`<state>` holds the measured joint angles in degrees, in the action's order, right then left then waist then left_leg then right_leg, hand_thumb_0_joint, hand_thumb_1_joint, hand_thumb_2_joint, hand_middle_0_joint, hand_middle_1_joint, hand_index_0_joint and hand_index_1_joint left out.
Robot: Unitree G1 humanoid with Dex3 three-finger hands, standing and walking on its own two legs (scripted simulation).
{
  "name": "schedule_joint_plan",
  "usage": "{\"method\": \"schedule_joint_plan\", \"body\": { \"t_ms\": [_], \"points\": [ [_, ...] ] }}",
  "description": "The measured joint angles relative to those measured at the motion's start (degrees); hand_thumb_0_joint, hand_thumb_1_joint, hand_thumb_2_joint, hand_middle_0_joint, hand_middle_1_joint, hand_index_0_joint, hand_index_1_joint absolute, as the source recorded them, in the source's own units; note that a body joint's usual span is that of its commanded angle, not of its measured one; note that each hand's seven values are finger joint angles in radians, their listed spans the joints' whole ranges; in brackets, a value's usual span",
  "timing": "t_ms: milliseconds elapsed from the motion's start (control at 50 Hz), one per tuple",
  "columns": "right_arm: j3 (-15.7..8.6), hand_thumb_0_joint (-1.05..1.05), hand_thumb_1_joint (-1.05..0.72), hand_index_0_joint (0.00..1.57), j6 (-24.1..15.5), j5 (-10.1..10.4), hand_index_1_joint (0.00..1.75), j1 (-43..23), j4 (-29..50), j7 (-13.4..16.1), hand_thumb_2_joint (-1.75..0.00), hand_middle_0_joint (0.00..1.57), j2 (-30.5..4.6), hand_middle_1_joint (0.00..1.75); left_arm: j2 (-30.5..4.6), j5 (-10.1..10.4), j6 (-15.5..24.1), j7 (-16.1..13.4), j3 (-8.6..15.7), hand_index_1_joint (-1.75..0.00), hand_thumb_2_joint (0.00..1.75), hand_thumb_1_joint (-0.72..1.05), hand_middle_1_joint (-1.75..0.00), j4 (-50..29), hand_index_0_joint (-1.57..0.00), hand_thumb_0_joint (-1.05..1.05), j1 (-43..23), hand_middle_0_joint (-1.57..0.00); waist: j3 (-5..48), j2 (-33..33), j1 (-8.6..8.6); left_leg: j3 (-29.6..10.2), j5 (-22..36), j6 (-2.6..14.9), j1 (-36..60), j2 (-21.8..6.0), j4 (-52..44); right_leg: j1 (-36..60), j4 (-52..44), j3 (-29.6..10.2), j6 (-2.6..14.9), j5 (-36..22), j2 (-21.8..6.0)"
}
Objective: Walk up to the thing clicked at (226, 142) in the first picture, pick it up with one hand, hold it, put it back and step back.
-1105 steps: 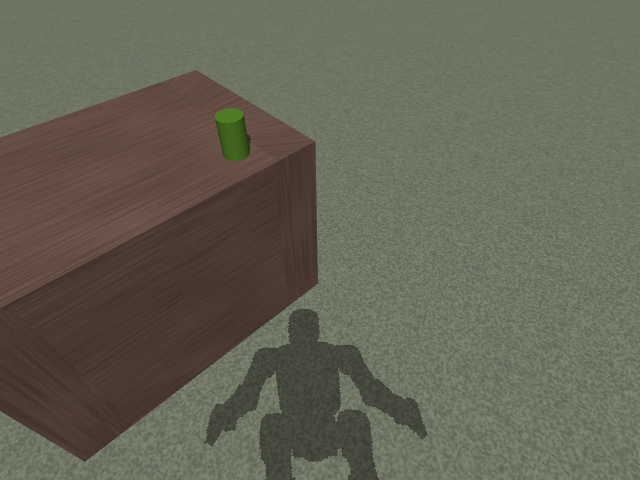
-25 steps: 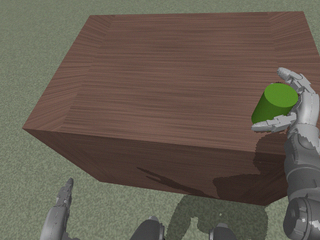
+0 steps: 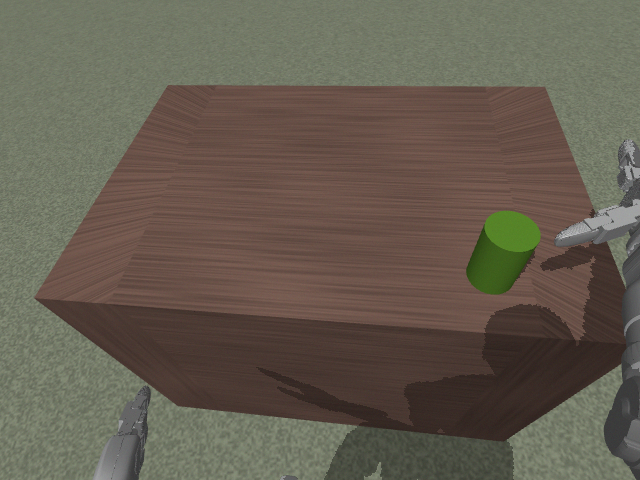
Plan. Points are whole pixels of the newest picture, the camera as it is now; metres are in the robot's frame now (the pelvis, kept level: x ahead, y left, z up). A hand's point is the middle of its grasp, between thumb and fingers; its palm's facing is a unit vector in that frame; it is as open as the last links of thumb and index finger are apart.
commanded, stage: rise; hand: right
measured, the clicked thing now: (500, 254) +0.45 -0.19 -0.01
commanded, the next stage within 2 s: sink last in 0.06 s
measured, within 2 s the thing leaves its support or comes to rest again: neither
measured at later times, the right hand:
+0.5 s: hand out of the picture +0.37 -0.34 +0.11, palm faces +0.43 +0.83 -0.36, open 17.5 cm
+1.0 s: hand out of the picture +0.17 -0.22 +0.07, palm faces +0.32 +0.89 -0.32, open 17.5 cm
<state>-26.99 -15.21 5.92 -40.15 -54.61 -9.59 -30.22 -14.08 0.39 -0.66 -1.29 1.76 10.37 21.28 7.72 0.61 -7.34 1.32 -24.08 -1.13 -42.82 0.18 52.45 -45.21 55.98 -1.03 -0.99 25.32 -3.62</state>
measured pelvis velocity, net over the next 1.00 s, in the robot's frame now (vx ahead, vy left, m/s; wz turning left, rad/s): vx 0.01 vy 0.02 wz -0.04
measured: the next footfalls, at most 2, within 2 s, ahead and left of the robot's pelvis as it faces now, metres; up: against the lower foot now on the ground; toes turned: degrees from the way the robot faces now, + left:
none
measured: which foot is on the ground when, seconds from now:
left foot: down 0.00-1.00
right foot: down 0.00-1.00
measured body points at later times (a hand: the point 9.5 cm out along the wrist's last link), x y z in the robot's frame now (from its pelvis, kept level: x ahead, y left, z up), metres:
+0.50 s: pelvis +0.02 +0.00 +0.04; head +0.04 -0.01 +0.49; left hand +0.18 +0.26 -0.02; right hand +0.34 -0.39 +0.13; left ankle +0.01 +0.14 -0.68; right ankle +0.02 -0.13 -0.68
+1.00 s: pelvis +0.01 +0.02 +0.04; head +0.01 +0.04 +0.49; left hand +0.18 +0.27 -0.03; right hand +0.15 -0.27 +0.09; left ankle +0.01 +0.14 -0.68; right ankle +0.02 -0.13 -0.68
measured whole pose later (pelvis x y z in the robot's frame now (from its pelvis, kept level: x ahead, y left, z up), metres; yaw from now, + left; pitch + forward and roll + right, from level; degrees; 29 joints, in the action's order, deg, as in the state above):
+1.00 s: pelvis +0.01 +0.02 +0.04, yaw -3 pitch +1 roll +0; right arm -9.7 -2.5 4.0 30.3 6.0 2.6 -14.3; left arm -12.6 2.1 0.5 -5.0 6.1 22.5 19.4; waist 2.3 2.5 2.9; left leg 2.4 -20.0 -0.2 -18.9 -1.6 37.8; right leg -20.0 37.1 -1.3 -1.9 18.2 -1.7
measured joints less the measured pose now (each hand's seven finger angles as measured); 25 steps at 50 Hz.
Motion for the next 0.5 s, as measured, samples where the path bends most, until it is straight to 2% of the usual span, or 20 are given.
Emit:
{"method": "schedule_joint_plan", "body": {
  "t_ms": [20, 40, 140, 240, 360, 440, 500],
  "points": [
    [0.19, -0.01, 0.59, 0.06, 0.62, 0.28, 0.06, -0.57, -1.08, -0.87, -0.04, 0.06, -0.54, 0.06, -0.01, 0.27, 0.18, -0.08, -0.24, -0.04, 0.04, -0.52, -0.04, 0.56, -0.06, -0.01, -0.22, -0.06, 0.14, 0.09, 0.23, -0.01, 0.22, -0.02, 0.74, -0.1, -0.65, 0.75, -0.71, 0.04, 0.03, -0.28, 0.11],
    [0.81, -0.01, 0.58, 0.06, 1.29, -0.99, 0.05, -1.05, -2.5, -0.99, -0.04, 0.06, -1.38, 0.06, 0.05, 0.57, 0.03, -0.1, -0.46, -0.04, 0.05, -0.53, -0.04, 0.7, -0.06, -0.01, -0.44, -0.06, 0.04, 0.06, 0.53, -0.17, 0.47, -0.06, 1.58, -0.16, -1.3, 1.71, -1.5, 0.24, 0.07, -0.56, 0.16],
    [4.14, -0.01, 0.55, 0.06, 6.48, -5.25, 0.05, -0.77, -4.61, 2.3, -0.04, 0.06, -4.0, 0.06, 0.13, 1.47, -0.51, 0.78, -0.61, -0.05, 0.05, -0.53, -0.04, 0.38, -0.06, -0.01, 0.04, -0.06, -1.03, -0.02, 2.16, -0.8, 2.13, -0.15, 5.52, -0.54, -5.22, 6.12, -6.08, 1.05, 0.22, -2.43, 0.56],
    [3.12, -0.01, 0.55, 0.07, 9.58, -7.64, 0.05, 1.34, -4.87, 6.0, -0.04, 0.06, -6.69, 0.06, -0.29, 1.87, -1.64, 1.76, -0.57, -0.04, 0.06, -0.53, -0.04, 3.94, -0.06, -0.01, 0.13, -0.06, -2.21, -0.19, 3.08, -0.99, 3.45, -0.17, 7.65, -0.69, -8.09, 8.44, -9.22, 1.36, 0.24, -3.86, 0.73],
    [3.3, -0.01, 0.57, 0.06, 10.93, -7.51, 0.05, 6.08, -1.33, 10.07, -0.04, 0.06, -7.28, 0.06, -1.17, 2.45, -2.91, 0.76, -0.17, -0.04, 0.07, -0.53, -0.04, 8.11, -0.05, -0.01, -1.03, -0.06, -2.86, -0.16, 4.74, -0.93, 4.45, -0.14, 10.69, -0.64, -11.12, 11.33, -11.92, 1.41, 0.16, -4.68, 0.71],
    [4.62, -0.01, 0.56, 0.06, 10.73, -6.34, 0.05, 13.5, 5.04, 11.2, -0.04, 0.06, -4.8, 0.05, -1.49, 2.78, -2.15, -0.08, 0.65, -0.05, 0.08, -0.54, -0.04, 7.48, -0.05, -0.01, -1.4, -0.06, -1.99, 0.12, 5.67, -0.97, 4.55, -0.18, 13.87, -0.75, -12.91, 14.49, -13.65, 1.53, 0.18, -4.75, 0.83],
    [6.65, -0.01, 0.56, 0.05, 11.48, -4.67, 0.05, 21.71, 14.07, 11.16, -0.05, 0.06, -1.19, 0.05, -1.35, 3.26, -1.49, -0.33, 1.41, -0.04, 0.08, -0.54, -0.04, 7.56, -0.05, -0.01, -1.05, -0.06, -1.31, 0.42, 6.75, -0.96, 4.44, -0.2, 16.29, -0.92, -14.0, 16.92, -14.81, 1.59, 0.22, -4.69, 1.0]
  ]
}}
